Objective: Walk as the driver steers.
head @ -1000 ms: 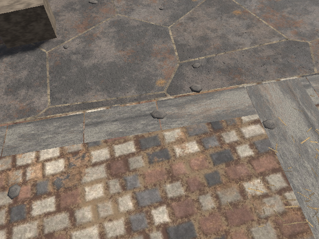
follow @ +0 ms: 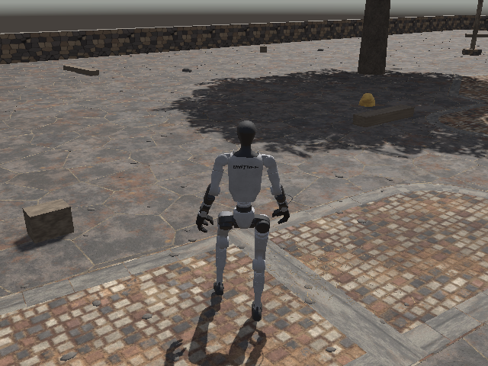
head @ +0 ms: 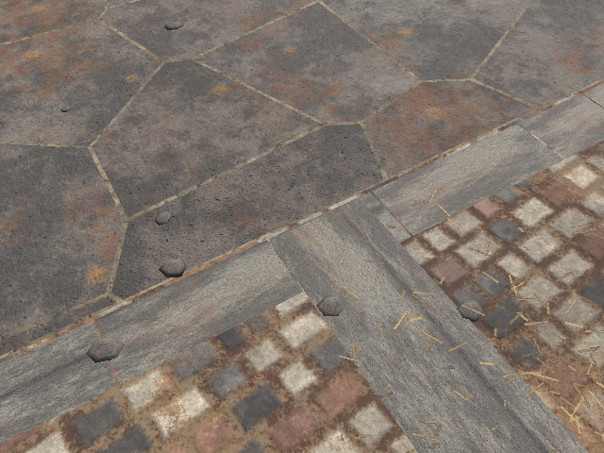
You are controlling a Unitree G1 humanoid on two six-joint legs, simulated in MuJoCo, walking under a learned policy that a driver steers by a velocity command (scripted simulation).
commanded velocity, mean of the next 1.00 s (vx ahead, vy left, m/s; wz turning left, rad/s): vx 0.40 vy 0.00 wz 0.20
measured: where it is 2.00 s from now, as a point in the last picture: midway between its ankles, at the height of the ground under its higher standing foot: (309, 428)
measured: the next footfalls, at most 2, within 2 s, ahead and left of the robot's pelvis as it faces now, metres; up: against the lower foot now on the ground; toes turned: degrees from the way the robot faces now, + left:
left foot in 0.24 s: +0.34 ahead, +0.13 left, +0.00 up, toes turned +3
right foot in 0.76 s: +0.63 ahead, -0.09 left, +0.00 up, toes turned +9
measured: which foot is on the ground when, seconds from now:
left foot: up 0.00-0.22, down 0.24-0.76, up 0.78-1.00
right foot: down 0.00-0.26, up 0.28-0.74, down 0.76-1.00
